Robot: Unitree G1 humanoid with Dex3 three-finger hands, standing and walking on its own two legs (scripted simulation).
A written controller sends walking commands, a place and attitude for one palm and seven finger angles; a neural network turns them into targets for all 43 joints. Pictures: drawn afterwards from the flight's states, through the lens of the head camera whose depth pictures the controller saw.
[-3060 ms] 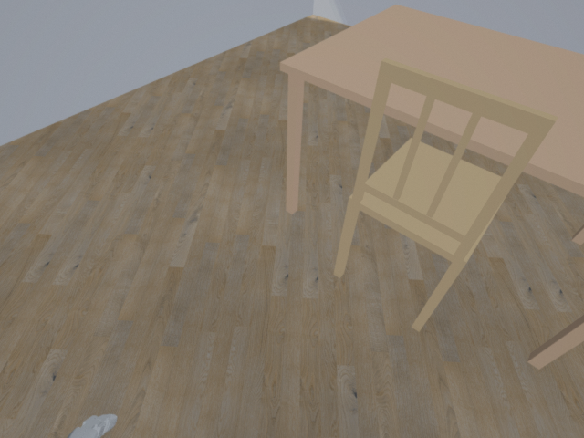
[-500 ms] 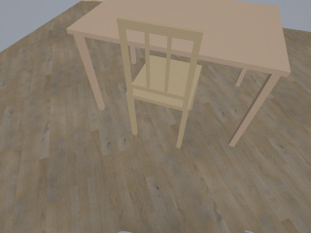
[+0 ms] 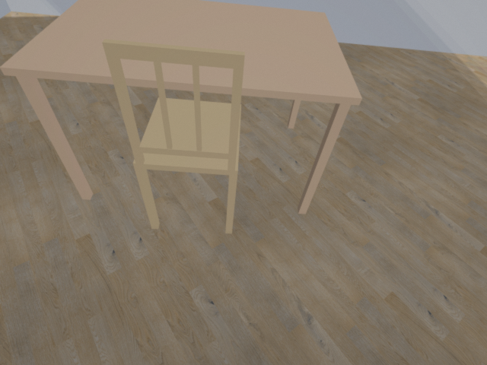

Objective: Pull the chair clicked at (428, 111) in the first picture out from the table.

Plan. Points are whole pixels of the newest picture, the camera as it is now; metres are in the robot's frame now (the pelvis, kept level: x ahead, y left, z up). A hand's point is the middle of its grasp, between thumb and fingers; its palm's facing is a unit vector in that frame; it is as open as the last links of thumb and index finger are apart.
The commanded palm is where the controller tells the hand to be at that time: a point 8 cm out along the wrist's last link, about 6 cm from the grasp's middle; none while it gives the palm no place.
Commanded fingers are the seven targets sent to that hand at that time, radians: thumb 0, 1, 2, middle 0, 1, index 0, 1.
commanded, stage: take the last steps up to it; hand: left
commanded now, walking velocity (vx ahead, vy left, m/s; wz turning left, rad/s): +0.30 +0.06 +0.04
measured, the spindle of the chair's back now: (164, 109) +0.83 +0.25 -0.08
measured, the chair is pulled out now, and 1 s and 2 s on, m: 0.00 0.00 0.00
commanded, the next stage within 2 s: come to a stop and stand still in 0.98 s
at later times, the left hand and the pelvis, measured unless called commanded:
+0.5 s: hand out of the picture +0.04 +0.19 -0.19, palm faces +0.10 -0.98 -0.18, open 7.3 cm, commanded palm none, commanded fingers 0.00 0.90 0.90 -0.20 -0.30 -0.20 -0.30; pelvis +0.13 +0.02 -0.02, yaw +2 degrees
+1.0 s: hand (121, 254) +0.38 +0.28 -0.17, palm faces +0.04 -0.98 -0.18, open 7.3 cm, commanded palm none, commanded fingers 0.00 0.90 0.90 -0.20 -0.30 -0.20 -0.30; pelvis +0.31 +0.10 +0.00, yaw +0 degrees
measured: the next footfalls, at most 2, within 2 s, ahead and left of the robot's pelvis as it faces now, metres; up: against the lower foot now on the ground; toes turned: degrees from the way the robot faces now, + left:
right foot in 0.12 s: +0.02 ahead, -0.13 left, +0.00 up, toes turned -5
left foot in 0.56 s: +0.31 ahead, +0.16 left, +0.00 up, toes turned +9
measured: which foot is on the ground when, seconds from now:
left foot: down 0.00-0.12, up 0.14-0.54, down 0.56-1.00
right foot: up 0.00-0.10, down 0.12-0.56, up 0.58-1.00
